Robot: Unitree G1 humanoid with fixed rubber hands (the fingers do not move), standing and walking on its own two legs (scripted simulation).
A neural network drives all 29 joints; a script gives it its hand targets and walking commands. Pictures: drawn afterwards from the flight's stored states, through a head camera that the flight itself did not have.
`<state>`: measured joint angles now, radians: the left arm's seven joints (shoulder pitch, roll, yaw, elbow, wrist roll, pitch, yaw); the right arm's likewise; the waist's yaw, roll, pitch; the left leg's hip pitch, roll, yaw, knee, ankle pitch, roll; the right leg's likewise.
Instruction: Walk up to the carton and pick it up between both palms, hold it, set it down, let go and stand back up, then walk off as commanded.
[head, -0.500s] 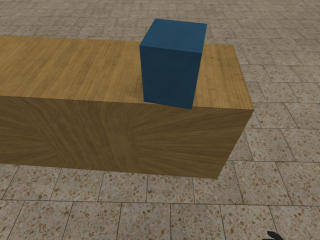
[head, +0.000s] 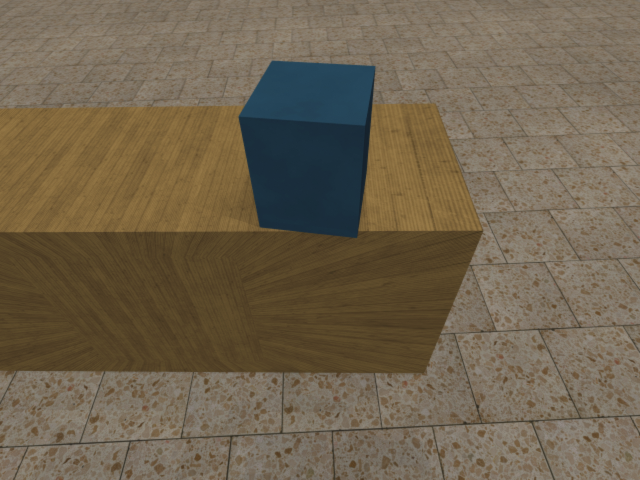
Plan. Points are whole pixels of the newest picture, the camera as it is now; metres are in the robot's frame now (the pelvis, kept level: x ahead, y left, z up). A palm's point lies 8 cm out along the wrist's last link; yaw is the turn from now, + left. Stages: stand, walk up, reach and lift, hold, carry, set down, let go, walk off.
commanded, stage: walk up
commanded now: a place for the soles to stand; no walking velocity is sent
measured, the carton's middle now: (315, 150) +0.70 +0.01 +0.03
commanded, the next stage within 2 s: none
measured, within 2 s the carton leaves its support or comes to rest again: neither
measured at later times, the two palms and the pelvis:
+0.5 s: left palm out of the picture +0.16 +0.33 -0.11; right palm (533, 386) +0.28 -0.30 -0.10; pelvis +0.14 +0.01 -0.02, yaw +1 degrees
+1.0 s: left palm (69, 411) +0.26 +0.38 -0.11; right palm (476, 320) +0.40 -0.26 -0.13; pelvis +0.28 +0.05 -0.02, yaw +1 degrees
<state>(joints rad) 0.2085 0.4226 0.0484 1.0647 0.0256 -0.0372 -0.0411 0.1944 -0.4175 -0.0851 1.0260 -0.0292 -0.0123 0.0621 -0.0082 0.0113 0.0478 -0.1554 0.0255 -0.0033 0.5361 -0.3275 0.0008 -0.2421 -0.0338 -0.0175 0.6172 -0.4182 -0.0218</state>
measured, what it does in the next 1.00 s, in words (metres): walks ahead: left foot, then right foot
